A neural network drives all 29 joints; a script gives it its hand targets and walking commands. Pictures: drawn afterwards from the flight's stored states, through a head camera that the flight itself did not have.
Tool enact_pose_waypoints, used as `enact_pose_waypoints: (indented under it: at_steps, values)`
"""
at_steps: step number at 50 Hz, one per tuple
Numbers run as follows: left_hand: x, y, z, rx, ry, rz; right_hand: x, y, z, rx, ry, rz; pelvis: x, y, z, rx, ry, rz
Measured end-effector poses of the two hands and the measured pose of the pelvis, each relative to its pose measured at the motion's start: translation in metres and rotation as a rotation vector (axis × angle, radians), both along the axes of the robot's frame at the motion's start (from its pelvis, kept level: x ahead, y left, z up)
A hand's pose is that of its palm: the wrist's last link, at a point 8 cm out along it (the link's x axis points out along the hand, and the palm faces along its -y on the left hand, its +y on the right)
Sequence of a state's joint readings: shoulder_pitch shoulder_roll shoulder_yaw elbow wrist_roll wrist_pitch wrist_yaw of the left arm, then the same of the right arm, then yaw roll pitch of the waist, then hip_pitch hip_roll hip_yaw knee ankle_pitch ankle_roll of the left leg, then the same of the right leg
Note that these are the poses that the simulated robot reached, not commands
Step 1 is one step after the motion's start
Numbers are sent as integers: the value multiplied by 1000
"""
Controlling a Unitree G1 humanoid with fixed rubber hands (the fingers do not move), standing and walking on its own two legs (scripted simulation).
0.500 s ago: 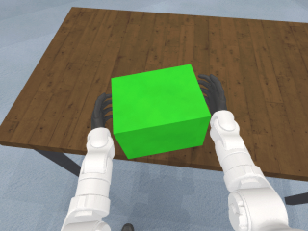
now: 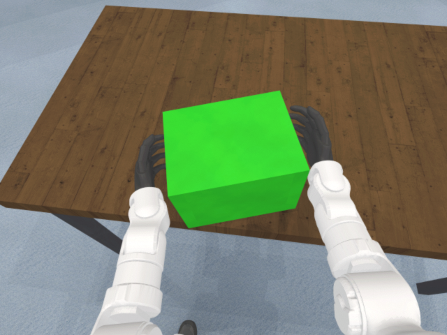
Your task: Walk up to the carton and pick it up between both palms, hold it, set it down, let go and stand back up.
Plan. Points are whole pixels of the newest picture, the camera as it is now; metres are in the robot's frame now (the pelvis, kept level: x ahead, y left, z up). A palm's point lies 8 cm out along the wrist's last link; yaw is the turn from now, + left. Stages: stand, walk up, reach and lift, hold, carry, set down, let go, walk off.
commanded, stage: set down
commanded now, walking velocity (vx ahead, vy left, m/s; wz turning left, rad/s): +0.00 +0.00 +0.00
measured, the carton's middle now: (232, 162) +0.42 +0.03 +0.01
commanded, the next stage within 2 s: none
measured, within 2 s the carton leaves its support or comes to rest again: neither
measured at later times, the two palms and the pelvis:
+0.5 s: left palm (140, 189) +0.33 +0.18 +0.04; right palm (343, 143) +0.44 -0.16 +0.07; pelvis -0.03 +0.01 +0.00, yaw -1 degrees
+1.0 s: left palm (129, 220) +0.28 +0.19 +0.03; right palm (359, 185) +0.37 -0.18 +0.05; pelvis -0.06 +0.01 +0.00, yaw -1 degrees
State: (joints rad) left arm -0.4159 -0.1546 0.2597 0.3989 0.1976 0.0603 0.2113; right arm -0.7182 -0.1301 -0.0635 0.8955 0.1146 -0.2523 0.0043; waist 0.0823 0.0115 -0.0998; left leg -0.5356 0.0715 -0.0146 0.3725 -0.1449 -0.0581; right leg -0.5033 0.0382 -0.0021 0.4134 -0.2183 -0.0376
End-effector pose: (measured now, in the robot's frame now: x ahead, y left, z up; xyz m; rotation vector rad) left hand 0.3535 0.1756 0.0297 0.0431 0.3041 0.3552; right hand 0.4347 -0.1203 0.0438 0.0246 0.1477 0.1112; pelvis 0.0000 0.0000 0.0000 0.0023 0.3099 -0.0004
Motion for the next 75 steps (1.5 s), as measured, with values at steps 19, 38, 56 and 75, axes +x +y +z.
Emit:
enact_pose_waypoints:
  at_steps: [19, 38, 56, 75]
  values:
    - [-14, 4, 5, -102, 49, 47, 12, -21, 17, -27, 55, -16, -20, 5, -2, -18, 1, -10]
    - [-41, 7, 13, -128, 65, 63, -20, -45, 27, -60, 103, -27, -47, 10, -3, -25, -36, -15]
    - [-95, 13, 7, -128, 78, 72, -84, -71, 4, -116, 145, -9, -63, 10, -3, -27, -81, -17]
    - [-141, 9, 12, -180, 66, 52, -146, -93, 23, -185, 147, 19, -73, 8, -1, -26, -203, -16]
